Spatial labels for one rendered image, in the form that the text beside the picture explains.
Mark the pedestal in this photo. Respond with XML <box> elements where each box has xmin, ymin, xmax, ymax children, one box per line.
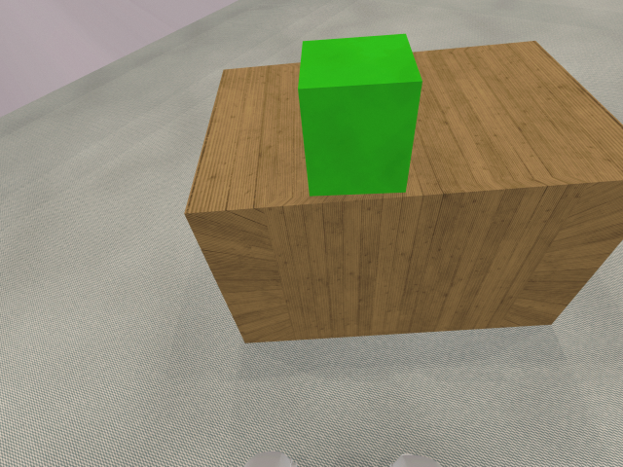
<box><xmin>184</xmin><ymin>41</ymin><xmax>623</xmax><ymax>343</ymax></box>

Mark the carton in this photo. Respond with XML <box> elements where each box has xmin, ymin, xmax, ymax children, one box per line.
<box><xmin>298</xmin><ymin>34</ymin><xmax>422</xmax><ymax>197</ymax></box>

